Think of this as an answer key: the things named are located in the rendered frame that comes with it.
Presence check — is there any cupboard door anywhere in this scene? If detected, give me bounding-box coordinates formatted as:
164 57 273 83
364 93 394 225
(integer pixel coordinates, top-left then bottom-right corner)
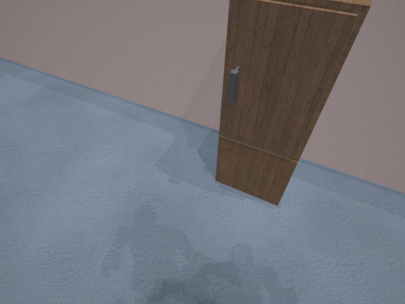
222 0 358 160

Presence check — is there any handle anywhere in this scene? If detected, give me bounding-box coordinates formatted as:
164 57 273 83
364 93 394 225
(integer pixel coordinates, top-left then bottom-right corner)
227 66 240 104

